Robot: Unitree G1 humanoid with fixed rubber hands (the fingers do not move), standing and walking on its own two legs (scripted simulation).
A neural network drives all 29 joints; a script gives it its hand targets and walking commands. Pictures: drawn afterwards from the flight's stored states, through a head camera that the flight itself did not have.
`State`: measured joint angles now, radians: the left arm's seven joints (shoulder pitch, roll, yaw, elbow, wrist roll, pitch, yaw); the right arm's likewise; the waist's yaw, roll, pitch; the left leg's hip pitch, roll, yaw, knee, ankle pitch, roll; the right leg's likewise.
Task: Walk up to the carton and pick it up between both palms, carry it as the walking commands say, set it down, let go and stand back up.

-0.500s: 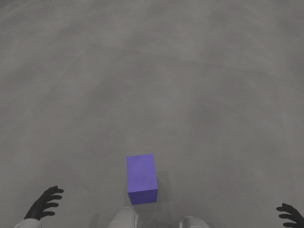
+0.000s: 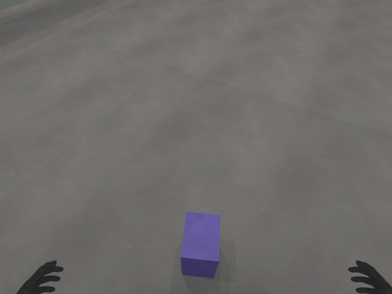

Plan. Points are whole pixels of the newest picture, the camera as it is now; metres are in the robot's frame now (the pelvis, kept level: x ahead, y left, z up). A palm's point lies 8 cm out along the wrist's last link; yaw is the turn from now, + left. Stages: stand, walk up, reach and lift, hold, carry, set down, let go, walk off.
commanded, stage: walk up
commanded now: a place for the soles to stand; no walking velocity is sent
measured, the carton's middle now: (200, 246) +0.43 +0.00 -0.63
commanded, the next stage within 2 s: none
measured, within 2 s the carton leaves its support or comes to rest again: neither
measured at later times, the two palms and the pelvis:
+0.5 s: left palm out of the picture +0.10 +0.35 -0.07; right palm out of the picture +0.15 -0.32 -0.07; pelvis +0.01 +0.00 +0.01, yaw +4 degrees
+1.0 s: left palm out of the picture +0.06 +0.38 -0.08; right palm (346, 287) +0.17 -0.28 -0.07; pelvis +0.02 +0.03 +0.01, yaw +7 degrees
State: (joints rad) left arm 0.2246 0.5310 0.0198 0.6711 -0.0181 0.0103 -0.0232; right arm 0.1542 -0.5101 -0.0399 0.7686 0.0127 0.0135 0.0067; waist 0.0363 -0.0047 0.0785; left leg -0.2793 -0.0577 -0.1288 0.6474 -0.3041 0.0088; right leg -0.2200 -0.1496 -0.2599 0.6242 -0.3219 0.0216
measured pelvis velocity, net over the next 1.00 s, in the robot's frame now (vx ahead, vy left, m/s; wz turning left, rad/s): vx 0.02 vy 0.03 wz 0.12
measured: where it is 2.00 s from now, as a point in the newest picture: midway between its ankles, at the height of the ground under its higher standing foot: outside the picture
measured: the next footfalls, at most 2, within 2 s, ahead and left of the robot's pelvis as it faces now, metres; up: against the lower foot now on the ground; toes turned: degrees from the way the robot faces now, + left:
none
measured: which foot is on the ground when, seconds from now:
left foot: down 0.00-1.00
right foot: down 0.00-1.00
